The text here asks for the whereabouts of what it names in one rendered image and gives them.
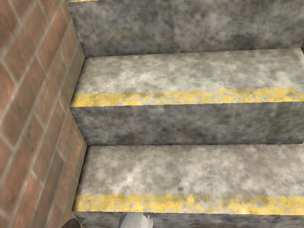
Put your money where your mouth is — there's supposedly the left robot thigh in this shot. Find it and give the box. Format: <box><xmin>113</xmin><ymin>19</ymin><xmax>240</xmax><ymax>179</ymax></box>
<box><xmin>117</xmin><ymin>212</ymin><xmax>153</xmax><ymax>228</ymax></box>

